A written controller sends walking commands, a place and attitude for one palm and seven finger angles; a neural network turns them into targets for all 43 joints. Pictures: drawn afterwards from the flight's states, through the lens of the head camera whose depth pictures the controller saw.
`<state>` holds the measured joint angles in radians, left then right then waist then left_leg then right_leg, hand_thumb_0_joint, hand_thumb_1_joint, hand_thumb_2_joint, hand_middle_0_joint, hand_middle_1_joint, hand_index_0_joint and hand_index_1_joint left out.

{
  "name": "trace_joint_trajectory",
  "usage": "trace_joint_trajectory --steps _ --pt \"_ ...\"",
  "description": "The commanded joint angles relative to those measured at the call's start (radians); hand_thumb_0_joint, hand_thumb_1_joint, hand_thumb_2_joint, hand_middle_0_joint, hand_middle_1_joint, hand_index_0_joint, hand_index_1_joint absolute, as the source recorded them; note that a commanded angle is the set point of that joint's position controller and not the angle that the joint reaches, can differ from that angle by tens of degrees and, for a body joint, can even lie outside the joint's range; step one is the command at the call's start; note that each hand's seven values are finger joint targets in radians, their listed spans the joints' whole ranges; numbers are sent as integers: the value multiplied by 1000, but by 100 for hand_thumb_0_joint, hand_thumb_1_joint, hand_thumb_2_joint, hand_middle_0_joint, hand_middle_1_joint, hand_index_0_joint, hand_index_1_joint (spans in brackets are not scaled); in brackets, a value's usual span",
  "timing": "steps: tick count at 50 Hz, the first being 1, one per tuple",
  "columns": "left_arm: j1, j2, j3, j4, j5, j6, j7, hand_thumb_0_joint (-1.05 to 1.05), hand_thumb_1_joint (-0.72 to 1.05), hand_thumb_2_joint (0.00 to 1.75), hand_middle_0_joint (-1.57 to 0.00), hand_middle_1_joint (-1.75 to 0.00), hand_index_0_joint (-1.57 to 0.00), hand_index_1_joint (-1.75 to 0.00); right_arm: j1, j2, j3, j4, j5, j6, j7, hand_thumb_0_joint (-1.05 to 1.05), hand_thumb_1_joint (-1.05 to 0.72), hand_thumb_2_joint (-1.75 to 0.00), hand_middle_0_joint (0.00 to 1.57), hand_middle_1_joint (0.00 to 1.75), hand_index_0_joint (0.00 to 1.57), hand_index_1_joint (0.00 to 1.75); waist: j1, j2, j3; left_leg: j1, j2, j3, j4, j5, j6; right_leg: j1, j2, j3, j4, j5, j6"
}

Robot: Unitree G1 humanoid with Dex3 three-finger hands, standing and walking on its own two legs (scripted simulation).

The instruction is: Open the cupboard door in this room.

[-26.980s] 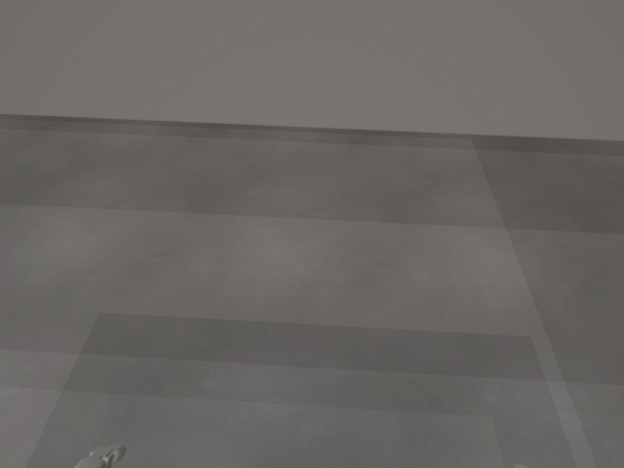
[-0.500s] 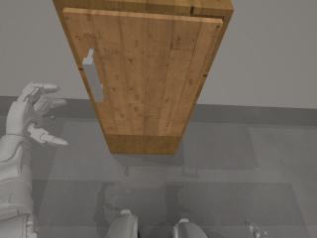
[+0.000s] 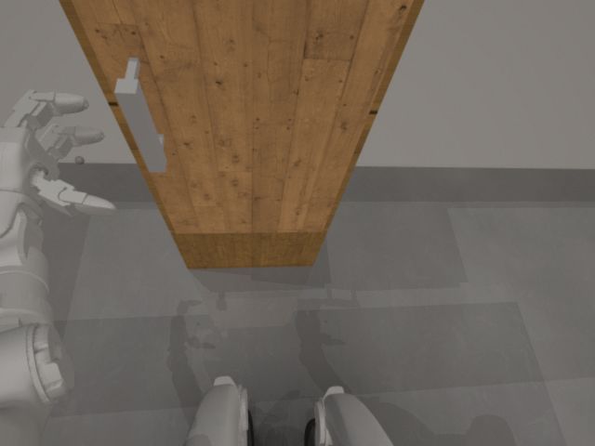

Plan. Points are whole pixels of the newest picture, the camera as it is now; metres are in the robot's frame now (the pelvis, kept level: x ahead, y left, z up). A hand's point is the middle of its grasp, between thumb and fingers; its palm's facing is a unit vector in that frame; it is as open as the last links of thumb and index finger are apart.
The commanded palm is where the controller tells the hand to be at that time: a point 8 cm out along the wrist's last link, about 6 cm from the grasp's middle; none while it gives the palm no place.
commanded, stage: move the hooked fingers beside the handle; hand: left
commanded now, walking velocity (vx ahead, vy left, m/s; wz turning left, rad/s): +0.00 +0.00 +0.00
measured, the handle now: (146, 119) +0.53 +0.20 +0.05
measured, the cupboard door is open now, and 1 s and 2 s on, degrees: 0 0 0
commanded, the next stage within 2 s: slide the fingers in behind the handle in 1.06 s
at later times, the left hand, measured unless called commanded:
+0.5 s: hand (92, 141) +0.49 +0.26 +0.06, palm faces +0.04 -1.00 -0.02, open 14.0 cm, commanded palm +0.47 +0.29 +0.06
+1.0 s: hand (90, 144) +0.49 +0.26 +0.05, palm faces +0.04 -1.00 -0.02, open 14.0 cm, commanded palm +0.47 +0.29 +0.06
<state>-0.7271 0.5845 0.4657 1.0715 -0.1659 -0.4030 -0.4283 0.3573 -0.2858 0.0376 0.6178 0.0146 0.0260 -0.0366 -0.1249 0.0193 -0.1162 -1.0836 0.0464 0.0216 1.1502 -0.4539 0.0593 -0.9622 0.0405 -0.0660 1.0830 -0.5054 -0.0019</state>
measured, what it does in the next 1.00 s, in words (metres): stands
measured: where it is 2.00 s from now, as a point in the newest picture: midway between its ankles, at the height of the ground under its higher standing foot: outside the picture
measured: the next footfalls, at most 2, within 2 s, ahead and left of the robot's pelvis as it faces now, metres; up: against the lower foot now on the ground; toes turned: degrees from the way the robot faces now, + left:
none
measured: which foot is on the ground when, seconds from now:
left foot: down 0.00-1.00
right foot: down 0.00-1.00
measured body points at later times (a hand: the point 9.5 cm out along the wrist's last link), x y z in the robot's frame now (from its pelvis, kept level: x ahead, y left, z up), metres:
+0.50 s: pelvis +0.00 +0.00 +0.00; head +0.15 +0.03 +0.42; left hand +0.48 +0.31 +0.06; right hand +0.01 -0.28 -0.10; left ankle +0.04 +0.08 -0.65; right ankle +0.00 -0.13 -0.65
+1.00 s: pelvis +0.00 +0.00 -0.01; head +0.15 +0.04 +0.42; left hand +0.48 +0.31 +0.06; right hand +0.04 -0.28 -0.11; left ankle +0.04 +0.08 -0.65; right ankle +0.00 -0.13 -0.65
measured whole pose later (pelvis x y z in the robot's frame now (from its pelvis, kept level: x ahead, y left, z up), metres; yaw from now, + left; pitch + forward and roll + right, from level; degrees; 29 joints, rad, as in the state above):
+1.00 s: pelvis +0.00 +0.00 -0.01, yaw +0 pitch +24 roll -5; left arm -0.83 0.64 0.47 1.15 -0.13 -0.40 -0.40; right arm 0.35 -0.29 0.05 0.60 0.01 0.07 -0.03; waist -0.15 0.02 -0.12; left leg -1.14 0.05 0.01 1.18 -0.47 0.06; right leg -1.01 0.05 -0.08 1.10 -0.51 -0.01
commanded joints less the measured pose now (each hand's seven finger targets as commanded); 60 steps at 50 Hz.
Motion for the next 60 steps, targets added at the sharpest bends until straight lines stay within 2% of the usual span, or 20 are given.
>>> trace_joint_trajectory --steps 1,4,7,10,13,15,18,21,27,32,35,38,40,43,45,48,54,58,59,60 --pt "-392 296 36 -174 -12 -66 9 0 -50 30 -30 -120 -30 -120 140 -193 -72 -54 -4 -10 -11 0 -90 -90 20 30 20 30 -10 152 -461 551 10 -126 -131 372 -32 -9 21 17 -123 233 -29" --pt "-445 304 22 -129 3 -56 11 0 -50 30 -30 -120 -30 -120 146 -198 -70 -50 -4 1 -12 0 -90 -90 20 30 20 30 -26 143 -419 515 11 -128 -135 310 -31 -33 19 16 -127 198 -25" --pt "-473 325 35 -142 5 -65 17 0 -50 30 -30 -120 -30 -120 157 -201 -70 -50 -8 5 -11 0 -90 -90 20 30 20 30 -26 163 -474 545 11 -126 -122 347 -30 -29 20 21 -122 220 -27" --pt "-485 354 51 -102 12 -59 22 0 -50 30 -30 -120 -30 -120 165 -202 -65 -48 -9 13 -10 0 -90 -90 20 30 20 30 -34 138 -461 501 10 -123 -111 350 -26 -12 22 22 -119 233 -24" --pt "-527 368 47 -93 26 -57 24 0 -50 30 -30 -120 -30 -120 175 -204 -63 -44 -12 19 -9 0 -90 -90 20 30 20 30 -43 170 -473 515 13 -127 -102 358 -28 -42 22 21 -112 230 -24" --pt "-481 397 74 -113 24 -59 24 0 -50 30 -30 -120 -30 -120 176 -205 -65 -53 -14 23 -7 0 -90 -90 20 30 20 30 -21 179 -512 523 11 -121 -100 392 -29 -1 23 25 -109 261 -26" --pt "-443 350 49 -108 17 -50 13 0 -50 30 -30 -120 -30 -120 176 -199 -65 -59 -12 32 0 0 -90 -90 20 30 20 30 -21 180 -506 530 12 -119 -100 414 -30 -9 25 21 -110 276 -24" --pt "-451 367 66 -116 10 -46 13 0 -50 30 -30 -120 -30 -120 178 -201 -66 -64 -9 36 -3 0 -90 -90 20 30 20 30 -27 139 -489 490 10 -112 -98 383 -21 13 27 25 -112 274 -23" --pt "-492 366 66 -193 8 -77 24 0 -50 30 -30 -120 -30 -120 174 -198 -70 -50 -10 35 0 0 -90 -90 20 30 20 30 -27 195 -537 565 13 -120 -99 413 -27 -5 29 26 -116 277 -24" --pt "-497 354 39 -115 18 -56 16 0 -50 30 -30 -120 -30 -120 170 -199 -62 -43 -6 37 -5 0 -90 -90 20 30 20 30 -42 176 -453 514 11 -118 -105 354 -25 -23 28 23 -124 242 -25" --pt "-486 360 42 -113 15 -56 11 0 -50 30 -30 -120 -30 -120 164 -198 -62 -49 -5 34 -7 0 -90 -90 20 30 20 30 -40 167 -455 493 8 -112 -102 343 -22 -6 28 29 -127 243 -24" --pt "-467 347 40 -147 6 -70 5 0 -50 30 -30 -120 -30 -120 162 -196 -65 -52 -7 34 -4 0 -90 -90 20 30 20 30 -24 202 -505 559 11 -122 -101 404 -31 -17 28 22 -116 264 -28" --pt "-463 307 13 -127 3 -61 3 0 -50 30 -30 -120 -30 -120 157 -194 -65 -51 -6 35 -1 0 -90 -90 20 30 20 30 -33 188 -474 544 11 -125 -105 373 -30 -33 28 18 -122 242 -26" --pt "-487 316 15 -90 4 -47 9 0 -50 30 -30 -120 -30 -120 158 -201 -64 -48 -4 37 -6 0 -90 -90 20 30 20 30 -49 150 -427 502 11 -126 -107 325 -25 -53 26 17 -124 215 -23" --pt "-492 362 44 -103 11 -51 20 0 -50 30 -30 -120 -30 -120 158 -206 -61 -55 -5 35 -8 0 -90 -90 20 30 20 30 -38 151 -445 479 8 -122 -104 312 -23 -29 24 23 -119 212 -25" --pt "-513 349 40 -178 14 -81 28 0 -50 30 -30 -120 -30 -120 158 -198 -65 -52 -12 33 -4 0 -90 -90 20 30 20 30 -29 222 -532 584 14 -135 -97 398 -34 -51 25 19 -106 243 -29" --pt "-466 342 45 -115 13 -55 29 0 -50 30 -30 -120 -30 -120 162 -198 -64 -49 -8 38 -4 0 -90 -90 20 30 20 30 -30 163 -484 531 11 -128 -104 382 -29 -20 27 17 -117 249 -24" --pt "-465 352 48 -145 17 -61 29 0 -50 30 -30 -120 -30 -120 161 -197 -64 -56 -9 41 -3 0 -90 -90 20 30 20 30 -20 195 -498 550 11 -126 -107 393 -33 -20 27 17 -116 251 -28" --pt "-491 314 20 -158 10 -67 29 0 -50 30 -30 -120 -30 -120 159 -192 -63 -53 -10 39 0 0 -90 -90 20 30 20 30 -37 176 -493 553 12 -131 -107 383 -31 -29 28 15 -118 245 -25" --pt "-481 312 30 -163 5 -72 30 0 -50 30 -30 -120 -30 -120 160 -193 -67 -50 -10 38 -1 0 -90 -90 20 30 20 30 -33 164 -499 555 13 -133 -108 381 -31 -24 29 14 -120 244 -25"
